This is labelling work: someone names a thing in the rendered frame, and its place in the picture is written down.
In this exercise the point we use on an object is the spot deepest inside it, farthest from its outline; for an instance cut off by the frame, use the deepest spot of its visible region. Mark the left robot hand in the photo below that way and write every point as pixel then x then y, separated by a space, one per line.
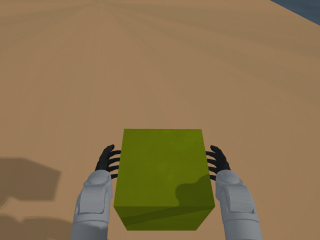
pixel 104 161

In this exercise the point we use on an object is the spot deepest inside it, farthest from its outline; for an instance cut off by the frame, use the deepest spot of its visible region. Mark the carton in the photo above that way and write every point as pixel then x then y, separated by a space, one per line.
pixel 163 181

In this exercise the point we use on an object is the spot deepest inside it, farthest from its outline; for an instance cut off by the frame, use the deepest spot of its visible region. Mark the right robot hand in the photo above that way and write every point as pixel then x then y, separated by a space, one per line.
pixel 220 162

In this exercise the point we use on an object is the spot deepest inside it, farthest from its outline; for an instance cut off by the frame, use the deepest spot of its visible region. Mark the robot left forearm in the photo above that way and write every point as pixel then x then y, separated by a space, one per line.
pixel 92 210

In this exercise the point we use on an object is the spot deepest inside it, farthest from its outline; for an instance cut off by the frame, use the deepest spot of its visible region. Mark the robot right forearm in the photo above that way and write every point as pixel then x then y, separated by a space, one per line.
pixel 238 210

